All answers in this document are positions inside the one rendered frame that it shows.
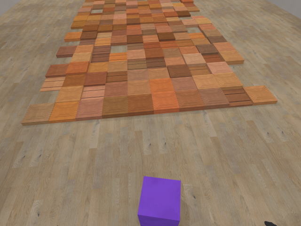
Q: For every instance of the carton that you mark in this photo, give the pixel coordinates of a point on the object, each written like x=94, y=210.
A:
x=160, y=202

